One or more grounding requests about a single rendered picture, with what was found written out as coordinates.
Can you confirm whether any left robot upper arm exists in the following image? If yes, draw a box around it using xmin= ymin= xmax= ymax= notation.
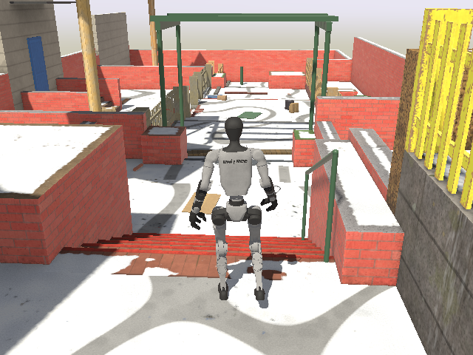
xmin=200 ymin=149 xmax=220 ymax=192

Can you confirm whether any robot left foot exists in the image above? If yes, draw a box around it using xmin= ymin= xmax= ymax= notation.
xmin=218 ymin=283 xmax=228 ymax=300

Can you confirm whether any right robot hand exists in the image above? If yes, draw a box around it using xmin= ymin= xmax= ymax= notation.
xmin=260 ymin=198 xmax=278 ymax=212

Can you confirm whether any left robot hand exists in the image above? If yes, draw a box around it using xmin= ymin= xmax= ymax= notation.
xmin=189 ymin=211 xmax=206 ymax=230

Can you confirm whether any right robot thigh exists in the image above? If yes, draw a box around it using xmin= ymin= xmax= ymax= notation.
xmin=247 ymin=206 xmax=262 ymax=252

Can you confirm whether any right robot upper arm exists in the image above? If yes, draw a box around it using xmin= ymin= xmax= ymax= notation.
xmin=250 ymin=148 xmax=271 ymax=189

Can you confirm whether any right robot forearm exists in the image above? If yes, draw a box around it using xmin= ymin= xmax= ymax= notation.
xmin=264 ymin=177 xmax=276 ymax=201

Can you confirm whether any left robot forearm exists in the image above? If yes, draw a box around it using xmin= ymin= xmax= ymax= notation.
xmin=191 ymin=180 xmax=207 ymax=214

